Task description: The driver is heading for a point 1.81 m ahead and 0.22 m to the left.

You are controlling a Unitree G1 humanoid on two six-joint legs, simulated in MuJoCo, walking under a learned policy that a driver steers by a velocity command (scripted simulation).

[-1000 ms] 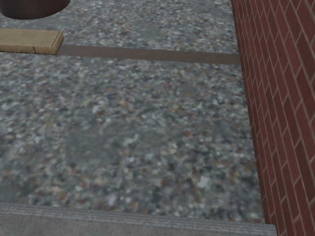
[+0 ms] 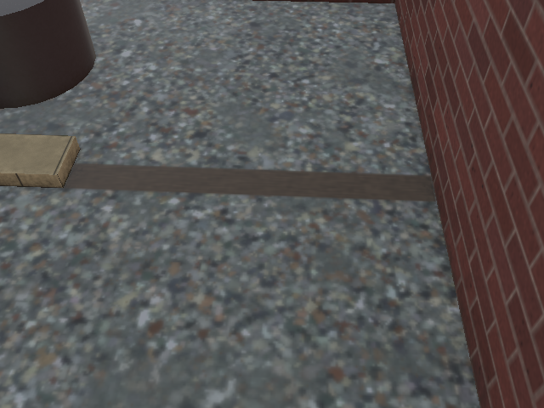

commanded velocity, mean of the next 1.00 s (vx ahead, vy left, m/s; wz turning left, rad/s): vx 0.05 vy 0.00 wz -0.03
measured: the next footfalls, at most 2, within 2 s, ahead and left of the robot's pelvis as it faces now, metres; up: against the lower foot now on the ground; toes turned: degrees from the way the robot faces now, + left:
left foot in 0.36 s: +0.26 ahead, +0.17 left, -0.12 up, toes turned +3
right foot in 0.76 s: +0.12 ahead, -0.10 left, -0.01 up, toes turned -4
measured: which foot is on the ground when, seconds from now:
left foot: up 0.00-0.34, down 0.36-1.00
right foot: down 0.00-0.36, up 0.38-0.74, down 0.76-1.00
